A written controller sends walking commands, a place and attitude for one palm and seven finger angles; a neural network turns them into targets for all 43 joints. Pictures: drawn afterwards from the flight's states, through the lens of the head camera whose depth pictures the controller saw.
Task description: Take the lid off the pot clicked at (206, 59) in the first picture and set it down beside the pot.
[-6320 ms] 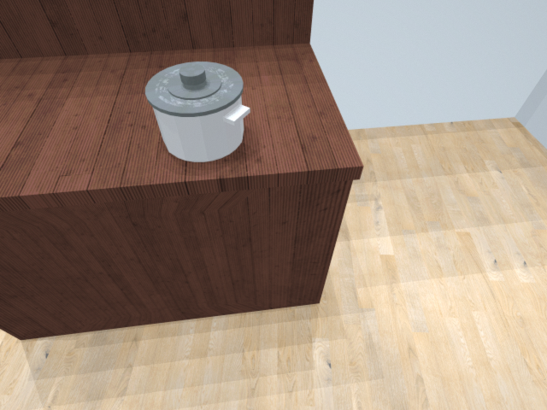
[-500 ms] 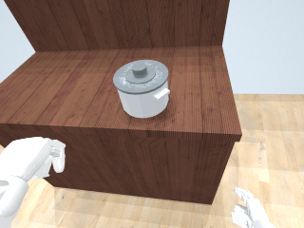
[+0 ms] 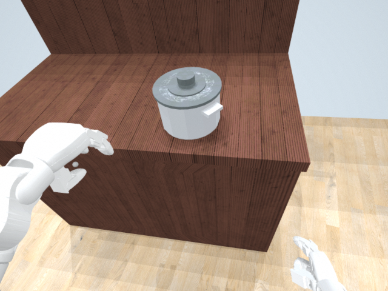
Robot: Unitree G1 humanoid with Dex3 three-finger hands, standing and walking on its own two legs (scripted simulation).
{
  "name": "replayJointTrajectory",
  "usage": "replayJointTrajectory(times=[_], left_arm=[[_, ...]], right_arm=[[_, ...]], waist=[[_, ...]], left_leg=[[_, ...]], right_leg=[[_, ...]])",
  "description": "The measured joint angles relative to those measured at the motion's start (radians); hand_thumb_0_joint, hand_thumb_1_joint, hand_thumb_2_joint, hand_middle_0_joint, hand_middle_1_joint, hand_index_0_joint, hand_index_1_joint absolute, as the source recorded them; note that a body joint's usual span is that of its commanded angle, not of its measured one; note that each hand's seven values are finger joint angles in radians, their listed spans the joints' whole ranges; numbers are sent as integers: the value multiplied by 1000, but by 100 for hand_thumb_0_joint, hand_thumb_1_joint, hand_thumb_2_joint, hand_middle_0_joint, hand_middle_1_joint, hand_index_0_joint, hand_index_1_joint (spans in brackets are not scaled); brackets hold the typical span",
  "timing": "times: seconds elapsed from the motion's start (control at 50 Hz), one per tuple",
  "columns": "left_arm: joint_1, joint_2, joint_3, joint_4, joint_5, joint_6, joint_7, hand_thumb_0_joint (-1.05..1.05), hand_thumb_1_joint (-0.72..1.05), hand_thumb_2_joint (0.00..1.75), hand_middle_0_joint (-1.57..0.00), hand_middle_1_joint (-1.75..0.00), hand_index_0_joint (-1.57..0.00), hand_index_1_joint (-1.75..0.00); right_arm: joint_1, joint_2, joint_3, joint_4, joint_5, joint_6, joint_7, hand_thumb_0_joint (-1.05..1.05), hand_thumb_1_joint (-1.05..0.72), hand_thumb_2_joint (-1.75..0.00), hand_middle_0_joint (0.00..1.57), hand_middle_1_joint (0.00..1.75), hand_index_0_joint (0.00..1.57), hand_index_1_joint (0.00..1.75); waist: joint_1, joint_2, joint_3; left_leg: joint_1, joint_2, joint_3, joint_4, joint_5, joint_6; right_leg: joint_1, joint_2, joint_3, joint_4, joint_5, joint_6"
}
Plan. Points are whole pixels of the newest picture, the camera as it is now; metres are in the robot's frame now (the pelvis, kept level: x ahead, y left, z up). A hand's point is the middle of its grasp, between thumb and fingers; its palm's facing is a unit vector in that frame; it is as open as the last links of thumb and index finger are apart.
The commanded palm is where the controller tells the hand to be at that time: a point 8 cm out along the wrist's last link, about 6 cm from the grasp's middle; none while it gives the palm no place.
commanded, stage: reach forward and open the fingers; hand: left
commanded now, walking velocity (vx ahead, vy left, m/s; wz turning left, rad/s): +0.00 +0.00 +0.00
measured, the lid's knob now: (185, 77) +0.59 +0.12 +0.14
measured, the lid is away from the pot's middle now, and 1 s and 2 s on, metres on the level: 0.00 0.00 0.00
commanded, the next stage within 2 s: move the open hand above the knob in 0.28 s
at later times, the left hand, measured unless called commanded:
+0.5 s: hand (83, 128) +0.32 +0.25 +0.20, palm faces -0.12 -0.02 -0.99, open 9.9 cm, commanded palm +0.30 +0.24 +0.27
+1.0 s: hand (125, 103) +0.41 +0.20 +0.19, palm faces -0.22 -0.03 -0.98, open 9.9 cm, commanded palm +0.39 +0.20 +0.27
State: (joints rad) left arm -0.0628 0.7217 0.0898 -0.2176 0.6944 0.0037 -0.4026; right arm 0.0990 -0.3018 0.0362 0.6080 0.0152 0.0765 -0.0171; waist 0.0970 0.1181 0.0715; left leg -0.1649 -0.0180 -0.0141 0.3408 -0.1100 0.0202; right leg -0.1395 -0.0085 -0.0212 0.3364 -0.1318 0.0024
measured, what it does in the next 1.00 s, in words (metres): stands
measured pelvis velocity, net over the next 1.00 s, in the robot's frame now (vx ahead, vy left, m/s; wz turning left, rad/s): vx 0.02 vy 0.00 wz -0.01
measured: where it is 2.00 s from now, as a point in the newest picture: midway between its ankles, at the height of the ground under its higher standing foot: outside the picture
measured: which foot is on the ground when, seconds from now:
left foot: down 0.00-1.00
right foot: down 0.00-1.00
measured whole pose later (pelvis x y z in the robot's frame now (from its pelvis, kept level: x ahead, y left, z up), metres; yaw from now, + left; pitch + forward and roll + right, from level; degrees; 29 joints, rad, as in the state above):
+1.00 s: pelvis +0.02 +0.00 +0.00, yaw -1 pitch -1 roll +0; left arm -0.68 0.61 -0.16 0.22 0.81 0.23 -0.55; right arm 0.12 -0.33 0.02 0.62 0.04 0.09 0.02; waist 0.04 0.11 0.04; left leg -0.20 -0.03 0.00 0.34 -0.13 0.03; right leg -0.19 -0.02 0.00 0.36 -0.16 0.01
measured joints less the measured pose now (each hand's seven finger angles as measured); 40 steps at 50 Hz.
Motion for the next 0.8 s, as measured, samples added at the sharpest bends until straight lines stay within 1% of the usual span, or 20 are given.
replayJointTrajectory(times=[0.12, 0.24, 0.36, 0.44, 0.5, 0.56, 0.66, 0.8], left_arm=[[-77, -6, -25, 41, 14, 34, -15, 0, -21, 143, -90, -19, -89, -18], [-161, -16, -56, 80, 28, 67, -34, 0, -27, 146, -88, -12, -87, -11], [-248, -22, -88, 118, 46, 100, -61, 0, -29, 148, -87, -9, -87, -9], [-297, -19, -95, 147, 52, 119, -84, 0, -29, 148, -87, -9, -87, -8], [-344, -31, -115, 188, 57, 142, -100, 0, -30, 149, -87, -9, -87, -8], [-393, -48, -156, 229, 68, 157, -117, 0, -30, 149, -87, -9, -87, -8], [-475, -61, -204, 297, 86, 162, -130, 0, -30, 150, -87, -9, -87, -8], [-541, -85, -213, 361, 101, 209, -146, 0, -30, 150, -87, -9, -87, -8]], right_arm=[[2, 6, 2, 2, 5, -1, 13, 2, -91, -90, 21, 30, 20, 30], [0, 6, 4, 1, 11, 0, 20, 2, -91, -90, 21, 30, 20, 30], [-5, 3, 4, -2, 16, -1, 23, 2, -91, -90, 21, 30, 20, 30], [-7, 0, 6, -6, 17, -1, 25, 2, -91, -90, 21, 30, 20, 30], [-5, -4, 5, -9, 23, 0, 26, 2, -91, -90, 21, 30, 20, 30], [-4, -8, 5, -8, 25, -3, 24, 2, -91, -90, 21, 30, 20, 30], [-6, -9, 5, 5, 20, -7, 22, 2, -91, -90, 21, 30, 20, 30], [7, -17, -6, 2, 22, 6, 41, 2, -91, -90, 20, 30, 20, 30]], waist=[[-8, 1, -7], [-10, 3, -14], [-10, 6, -19], [-12, 7, -23], [-12, 7, -25], [-14, 5, -21], [-25, 0, -21], [-46, 0, -34]], left_leg=[[-1, -8, 13, -10, 10, 8], [-1, -15, 19, -19, 19, 15], [-4, -20, 20, -23, 23, 17], [-11, -19, 19, -20, 21, 16], [-16, -19, 16, -18, 20, 15], [-17, -19, 11, -19, 19, 14], [-21, -15, 9, -17, 14, 11], [-28, -10, 14, -14, 1, 8]], right_leg=[[-9, -8, 13, 1, 8, 7], [-16, -15, 19, 4, 11, 9], [-23, -19, 21, 9, 9, 10], [-30, -18, 21, 11, 8, 11], [-33, -18, 17, 13, 6, 11], [-33, -18, 13, 14, 3, 10], [-36, -14, 11, 13, -1, 7], [-46, -9, 17, 15, -10, 4]])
